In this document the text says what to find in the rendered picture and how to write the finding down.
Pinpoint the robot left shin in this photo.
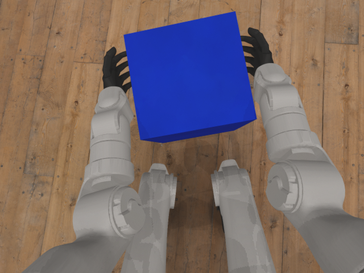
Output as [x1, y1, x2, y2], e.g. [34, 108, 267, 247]
[138, 163, 169, 194]

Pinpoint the left robot hand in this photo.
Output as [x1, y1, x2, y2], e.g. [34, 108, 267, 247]
[102, 47, 132, 94]

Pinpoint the carton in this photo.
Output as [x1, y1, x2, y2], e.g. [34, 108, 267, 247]
[124, 11, 257, 143]

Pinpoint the right robot hand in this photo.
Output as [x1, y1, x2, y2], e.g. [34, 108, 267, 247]
[241, 27, 274, 76]

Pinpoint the right robot forearm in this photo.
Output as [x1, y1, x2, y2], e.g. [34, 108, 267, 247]
[254, 63, 345, 199]

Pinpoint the robot left thigh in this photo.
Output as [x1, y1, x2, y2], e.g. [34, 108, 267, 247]
[121, 169, 177, 273]

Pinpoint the robot right upper arm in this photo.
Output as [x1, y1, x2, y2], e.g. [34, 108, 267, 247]
[266, 160, 364, 273]

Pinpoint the robot left upper arm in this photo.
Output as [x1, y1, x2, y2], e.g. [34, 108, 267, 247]
[21, 185, 146, 273]

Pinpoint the left robot forearm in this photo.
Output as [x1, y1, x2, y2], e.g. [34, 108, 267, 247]
[76, 86, 135, 204]

